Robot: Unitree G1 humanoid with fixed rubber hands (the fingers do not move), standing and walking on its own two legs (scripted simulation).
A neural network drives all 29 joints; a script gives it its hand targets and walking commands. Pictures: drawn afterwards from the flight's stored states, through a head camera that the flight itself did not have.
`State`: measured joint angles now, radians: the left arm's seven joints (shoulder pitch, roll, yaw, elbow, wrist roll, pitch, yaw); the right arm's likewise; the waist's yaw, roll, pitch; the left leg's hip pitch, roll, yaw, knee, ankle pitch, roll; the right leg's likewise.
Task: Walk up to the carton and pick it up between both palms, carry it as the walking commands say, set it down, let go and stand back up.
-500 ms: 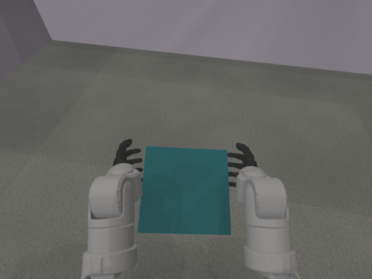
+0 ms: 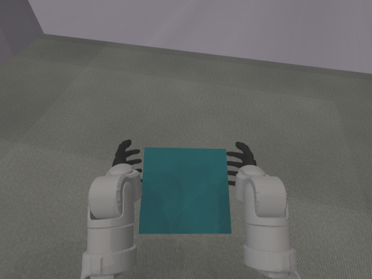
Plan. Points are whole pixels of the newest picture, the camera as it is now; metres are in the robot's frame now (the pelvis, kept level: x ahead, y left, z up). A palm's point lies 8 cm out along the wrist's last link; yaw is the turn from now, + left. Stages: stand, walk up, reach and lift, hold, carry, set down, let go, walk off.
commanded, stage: carry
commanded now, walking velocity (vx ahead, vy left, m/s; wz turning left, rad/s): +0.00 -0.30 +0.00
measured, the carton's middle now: (183, 194) +0.33 +0.03 -0.02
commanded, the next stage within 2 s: none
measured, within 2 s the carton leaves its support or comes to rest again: neither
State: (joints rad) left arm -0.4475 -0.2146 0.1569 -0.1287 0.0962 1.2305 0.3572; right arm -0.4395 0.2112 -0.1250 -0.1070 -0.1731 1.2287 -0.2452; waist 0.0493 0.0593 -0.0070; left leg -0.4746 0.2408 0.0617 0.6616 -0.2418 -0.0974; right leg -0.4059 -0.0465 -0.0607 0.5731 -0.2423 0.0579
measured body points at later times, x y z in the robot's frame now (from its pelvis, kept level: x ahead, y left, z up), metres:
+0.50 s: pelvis -0.08 -0.17 +0.01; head -0.05 -0.16 +0.46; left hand +0.24 -0.02 +0.08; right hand +0.25 -0.27 +0.08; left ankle -0.04 +0.01 -0.72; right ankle -0.05 -0.34 -0.70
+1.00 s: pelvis -0.17 -0.33 +0.01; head -0.14 -0.32 +0.46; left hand +0.14 -0.18 +0.08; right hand +0.16 -0.44 +0.08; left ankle -0.14 -0.18 -0.72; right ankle -0.13 -0.50 -0.68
